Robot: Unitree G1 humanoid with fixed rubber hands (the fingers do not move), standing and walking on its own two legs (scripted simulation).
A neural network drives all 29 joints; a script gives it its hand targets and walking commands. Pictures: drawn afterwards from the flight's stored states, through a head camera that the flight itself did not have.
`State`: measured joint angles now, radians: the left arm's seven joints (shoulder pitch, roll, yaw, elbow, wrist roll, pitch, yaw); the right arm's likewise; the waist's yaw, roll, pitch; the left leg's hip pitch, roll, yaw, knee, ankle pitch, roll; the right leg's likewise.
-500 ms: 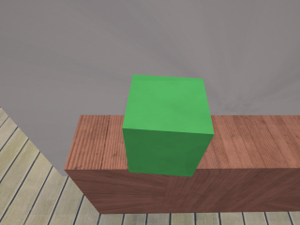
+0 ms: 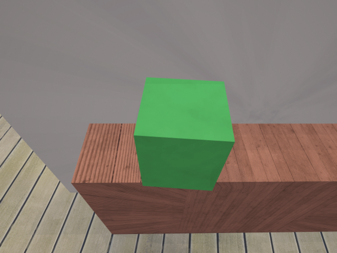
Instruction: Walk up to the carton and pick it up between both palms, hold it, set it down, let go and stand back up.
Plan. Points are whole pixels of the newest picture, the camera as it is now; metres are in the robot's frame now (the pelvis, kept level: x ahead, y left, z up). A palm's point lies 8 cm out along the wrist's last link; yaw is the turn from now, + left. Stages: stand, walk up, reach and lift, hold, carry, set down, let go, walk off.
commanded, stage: walk up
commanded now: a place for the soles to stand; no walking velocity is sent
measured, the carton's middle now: (180, 136) +0.42 -0.04 +0.01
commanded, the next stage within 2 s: reach and lift in 0.28 s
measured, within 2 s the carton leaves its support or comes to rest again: neither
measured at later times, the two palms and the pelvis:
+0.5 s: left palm (74, 251) +0.17 +0.25 -0.15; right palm out of the picture +0.15 -0.26 -0.14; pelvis -0.01 -0.01 -0.04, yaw -1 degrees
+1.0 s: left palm (77, 236) +0.19 +0.23 -0.10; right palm (266, 241) +0.18 -0.24 -0.09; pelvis +0.02 -0.03 -0.01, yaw -3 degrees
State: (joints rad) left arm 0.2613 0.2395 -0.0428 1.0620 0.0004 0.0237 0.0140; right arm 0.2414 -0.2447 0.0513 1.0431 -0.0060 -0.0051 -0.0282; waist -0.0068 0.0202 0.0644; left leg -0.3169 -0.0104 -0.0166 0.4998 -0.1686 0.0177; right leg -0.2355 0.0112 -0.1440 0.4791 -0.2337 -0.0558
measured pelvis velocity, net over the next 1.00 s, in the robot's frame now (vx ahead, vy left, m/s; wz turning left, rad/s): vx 0.02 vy -0.03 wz -0.06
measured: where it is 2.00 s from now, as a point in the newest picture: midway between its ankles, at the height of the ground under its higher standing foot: outside the picture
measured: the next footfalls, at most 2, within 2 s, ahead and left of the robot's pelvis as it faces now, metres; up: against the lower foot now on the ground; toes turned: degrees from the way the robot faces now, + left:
none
